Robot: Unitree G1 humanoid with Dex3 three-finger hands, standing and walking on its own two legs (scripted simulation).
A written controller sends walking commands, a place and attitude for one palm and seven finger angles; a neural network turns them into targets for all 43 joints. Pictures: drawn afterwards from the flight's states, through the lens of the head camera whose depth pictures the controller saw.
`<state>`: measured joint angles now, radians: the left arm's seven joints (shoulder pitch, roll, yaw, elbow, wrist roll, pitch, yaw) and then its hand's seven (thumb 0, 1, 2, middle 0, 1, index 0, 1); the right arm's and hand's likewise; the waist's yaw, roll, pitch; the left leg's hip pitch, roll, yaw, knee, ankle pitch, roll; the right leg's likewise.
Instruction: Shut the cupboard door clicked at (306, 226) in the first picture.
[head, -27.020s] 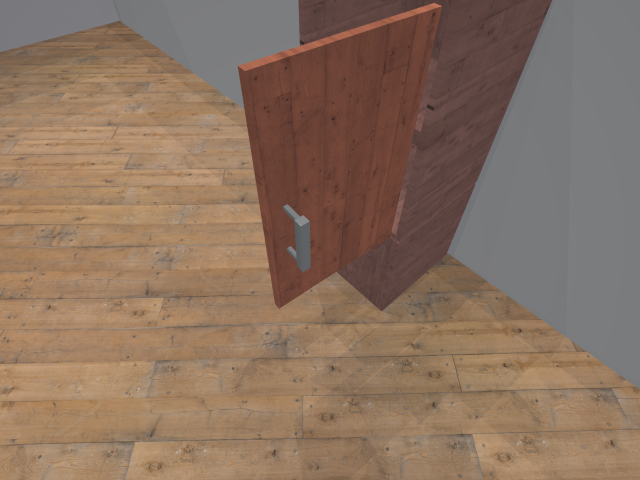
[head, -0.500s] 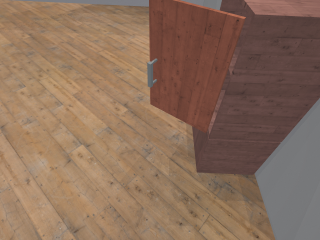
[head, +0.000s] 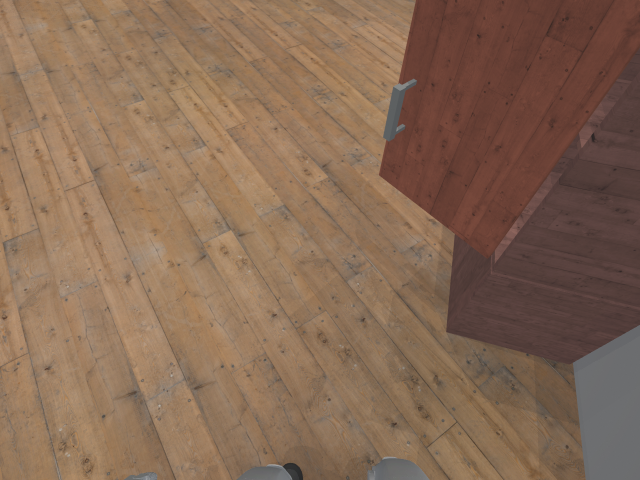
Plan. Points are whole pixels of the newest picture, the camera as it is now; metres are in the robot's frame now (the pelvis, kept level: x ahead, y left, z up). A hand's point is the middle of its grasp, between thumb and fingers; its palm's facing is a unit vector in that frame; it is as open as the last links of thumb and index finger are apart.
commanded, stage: walk to a spot facing it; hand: left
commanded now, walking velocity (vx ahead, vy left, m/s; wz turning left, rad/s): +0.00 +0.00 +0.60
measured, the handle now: (399, 110) +0.87 -0.16 -0.08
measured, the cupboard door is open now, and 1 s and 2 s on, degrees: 57 57 57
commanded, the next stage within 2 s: turn to face it in 1.90 s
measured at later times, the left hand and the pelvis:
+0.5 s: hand out of the picture -0.02 +0.17 -0.18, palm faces +0.38 -0.89 -0.25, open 7.4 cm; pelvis +0.01 -0.04 -0.01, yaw +22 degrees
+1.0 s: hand out of the picture -0.03 +0.11 -0.15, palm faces +0.68 -0.69 -0.25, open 7.4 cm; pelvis +0.09 -0.04 +0.01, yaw +43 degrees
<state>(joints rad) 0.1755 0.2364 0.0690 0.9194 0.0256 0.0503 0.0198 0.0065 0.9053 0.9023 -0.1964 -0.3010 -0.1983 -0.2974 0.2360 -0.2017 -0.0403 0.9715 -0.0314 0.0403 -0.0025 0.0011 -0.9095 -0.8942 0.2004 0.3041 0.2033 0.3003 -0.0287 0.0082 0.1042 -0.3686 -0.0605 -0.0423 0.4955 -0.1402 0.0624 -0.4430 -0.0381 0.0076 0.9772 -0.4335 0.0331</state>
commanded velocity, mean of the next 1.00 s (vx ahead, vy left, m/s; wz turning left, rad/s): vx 0.12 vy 0.00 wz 0.60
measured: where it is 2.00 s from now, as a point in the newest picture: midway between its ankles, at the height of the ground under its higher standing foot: (243, 430)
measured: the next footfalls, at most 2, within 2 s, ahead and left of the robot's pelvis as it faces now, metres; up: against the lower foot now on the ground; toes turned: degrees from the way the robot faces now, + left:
right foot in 0.18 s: +0.04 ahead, -0.17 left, +0.00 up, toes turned +9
left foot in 0.50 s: -0.01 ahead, +0.10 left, +0.00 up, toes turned +26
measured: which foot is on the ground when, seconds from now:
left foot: down 0.00-0.18, up 0.20-0.48, down 0.50-0.76, up 0.78-1.00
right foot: up 0.00-0.16, down 0.18-0.50, up 0.52-0.74, down 0.76-1.00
